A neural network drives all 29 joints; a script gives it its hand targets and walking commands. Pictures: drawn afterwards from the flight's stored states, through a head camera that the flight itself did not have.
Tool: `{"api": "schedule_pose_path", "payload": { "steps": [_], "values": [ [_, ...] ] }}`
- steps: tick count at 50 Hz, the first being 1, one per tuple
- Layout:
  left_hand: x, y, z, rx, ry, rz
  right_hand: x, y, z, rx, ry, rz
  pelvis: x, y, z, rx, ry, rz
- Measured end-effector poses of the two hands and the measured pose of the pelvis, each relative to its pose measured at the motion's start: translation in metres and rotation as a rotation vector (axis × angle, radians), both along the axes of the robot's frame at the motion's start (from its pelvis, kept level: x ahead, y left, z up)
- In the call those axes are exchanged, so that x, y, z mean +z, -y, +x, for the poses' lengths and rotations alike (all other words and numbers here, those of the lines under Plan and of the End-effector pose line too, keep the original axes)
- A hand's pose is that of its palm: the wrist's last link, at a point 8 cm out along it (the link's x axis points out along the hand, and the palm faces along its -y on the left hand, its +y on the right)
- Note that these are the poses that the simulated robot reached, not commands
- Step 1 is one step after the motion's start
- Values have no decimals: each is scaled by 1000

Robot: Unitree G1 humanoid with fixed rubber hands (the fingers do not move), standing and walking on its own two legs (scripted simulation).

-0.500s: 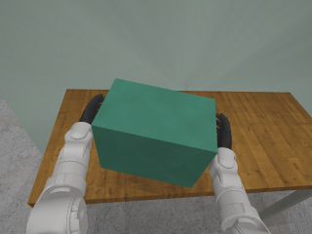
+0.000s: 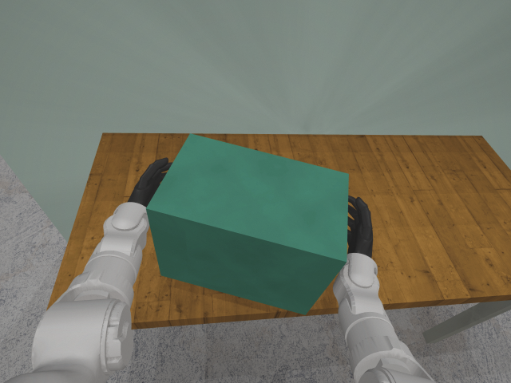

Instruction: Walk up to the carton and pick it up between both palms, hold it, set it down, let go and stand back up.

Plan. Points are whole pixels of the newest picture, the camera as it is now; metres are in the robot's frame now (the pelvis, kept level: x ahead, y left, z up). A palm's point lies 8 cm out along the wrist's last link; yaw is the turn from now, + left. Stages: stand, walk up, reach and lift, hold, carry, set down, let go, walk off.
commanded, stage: set down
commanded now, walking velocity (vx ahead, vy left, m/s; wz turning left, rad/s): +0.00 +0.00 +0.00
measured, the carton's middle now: (249, 227) +0.38 +0.01 +0.00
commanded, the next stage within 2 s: none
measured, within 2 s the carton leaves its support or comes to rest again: rests again in 0.50 s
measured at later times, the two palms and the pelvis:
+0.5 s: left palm (144, 208) +0.41 +0.19 +0.01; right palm (348, 253) +0.33 -0.16 +0.00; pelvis -0.01 +0.01 -0.01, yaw +0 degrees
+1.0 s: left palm (143, 211) +0.41 +0.19 +0.00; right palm (348, 252) +0.33 -0.17 +0.00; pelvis -0.02 +0.02 -0.01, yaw +0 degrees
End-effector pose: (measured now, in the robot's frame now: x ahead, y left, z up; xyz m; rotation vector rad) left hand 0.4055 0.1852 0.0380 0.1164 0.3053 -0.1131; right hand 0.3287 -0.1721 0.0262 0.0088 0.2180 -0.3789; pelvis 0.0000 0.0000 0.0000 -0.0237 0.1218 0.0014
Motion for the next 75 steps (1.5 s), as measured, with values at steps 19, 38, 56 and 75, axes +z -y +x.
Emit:
{"api": "schedule_pose_path", "payload": {
  "steps": [19, 38, 56, 75],
  "values": [
    [-23, -5, 7, -17, -25, 1, -23, -6, 1, -14, -30, 0, -5, -4, -6, 4, -96, -13],
    [-38, -8, 8, -22, -8, -15, -28, -9, 2, -19, -10, -2, -10, -10, -13, 7, -152, -25],
    [-39, -6, 8, 9, 20, -22, -25, -4, 7, -7, -54, 2, -16, -16, -19, 2, -178, -31],
    [-23, -16, 22, 24, 19, -44, -20, 4, 12, -31, -71, 39, -25, -20, -15, -2, -172, -48]
  ]
}}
